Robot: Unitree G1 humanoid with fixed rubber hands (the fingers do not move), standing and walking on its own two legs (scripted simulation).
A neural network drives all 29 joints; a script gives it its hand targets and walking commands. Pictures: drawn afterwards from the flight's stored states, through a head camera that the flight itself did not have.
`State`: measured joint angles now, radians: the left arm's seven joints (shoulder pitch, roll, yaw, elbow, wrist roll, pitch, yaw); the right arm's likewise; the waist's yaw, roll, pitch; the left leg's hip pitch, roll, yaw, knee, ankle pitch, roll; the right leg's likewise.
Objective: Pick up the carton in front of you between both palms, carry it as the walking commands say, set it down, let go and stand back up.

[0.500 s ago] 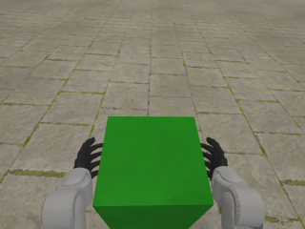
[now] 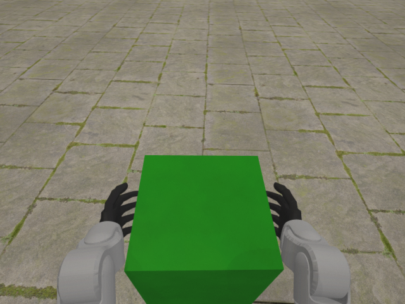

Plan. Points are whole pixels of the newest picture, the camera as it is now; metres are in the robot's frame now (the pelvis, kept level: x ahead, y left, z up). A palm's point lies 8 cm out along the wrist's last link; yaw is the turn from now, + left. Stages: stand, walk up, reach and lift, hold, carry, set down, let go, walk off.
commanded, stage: carry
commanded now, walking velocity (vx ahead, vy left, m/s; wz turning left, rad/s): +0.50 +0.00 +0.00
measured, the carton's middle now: (200, 235) +0.26 +0.00 +0.03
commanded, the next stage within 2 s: none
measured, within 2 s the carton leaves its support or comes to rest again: neither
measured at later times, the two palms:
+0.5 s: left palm (138, 112) +0.58 +0.16 +0.11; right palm (250, 112) +0.57 -0.14 +0.11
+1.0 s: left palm (158, 60) +0.92 +0.14 +0.10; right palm (239, 61) +0.92 -0.16 +0.10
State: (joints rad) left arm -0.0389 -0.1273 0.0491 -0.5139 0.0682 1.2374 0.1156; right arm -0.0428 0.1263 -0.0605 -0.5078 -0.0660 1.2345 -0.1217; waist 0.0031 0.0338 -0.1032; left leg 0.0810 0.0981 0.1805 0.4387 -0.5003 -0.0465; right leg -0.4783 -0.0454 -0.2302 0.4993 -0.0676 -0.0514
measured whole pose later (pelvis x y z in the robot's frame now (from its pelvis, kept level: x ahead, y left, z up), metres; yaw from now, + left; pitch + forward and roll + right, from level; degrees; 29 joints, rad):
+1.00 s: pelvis +0.68 -0.01 +0.00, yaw +0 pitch +3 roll +0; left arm -0.03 -0.13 0.05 -0.52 0.08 1.24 0.11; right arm -0.02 0.13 -0.05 -0.51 -0.07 1.23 -0.12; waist 0.00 0.01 -0.09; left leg 0.13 0.06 0.18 0.31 -0.46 -0.04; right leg -0.49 -0.05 -0.22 0.47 -0.04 -0.04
